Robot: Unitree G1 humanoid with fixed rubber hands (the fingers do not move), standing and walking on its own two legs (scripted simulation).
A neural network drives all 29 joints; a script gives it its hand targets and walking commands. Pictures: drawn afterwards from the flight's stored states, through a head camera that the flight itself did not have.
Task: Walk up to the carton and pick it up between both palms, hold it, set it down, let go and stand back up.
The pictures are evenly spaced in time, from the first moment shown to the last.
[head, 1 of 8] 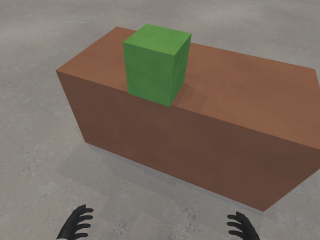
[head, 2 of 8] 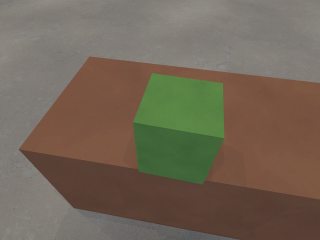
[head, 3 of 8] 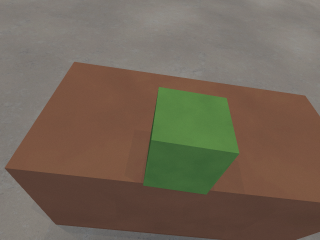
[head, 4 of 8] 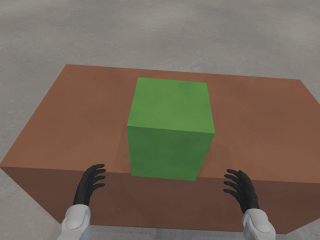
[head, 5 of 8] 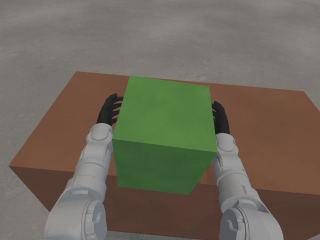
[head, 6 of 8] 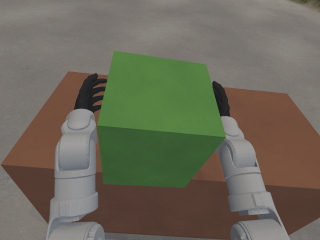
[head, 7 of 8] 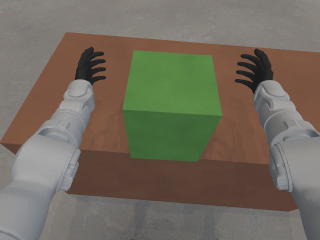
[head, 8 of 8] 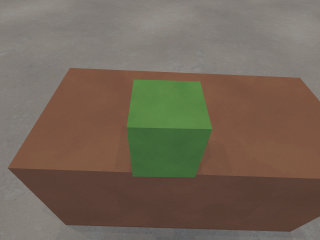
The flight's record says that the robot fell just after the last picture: no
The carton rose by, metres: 0.16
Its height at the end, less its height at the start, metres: +0.00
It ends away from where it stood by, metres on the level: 0.02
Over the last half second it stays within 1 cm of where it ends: yes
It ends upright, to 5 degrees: yes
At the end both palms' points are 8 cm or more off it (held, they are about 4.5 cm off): yes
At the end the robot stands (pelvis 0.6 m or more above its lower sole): yes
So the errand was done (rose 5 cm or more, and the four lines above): yes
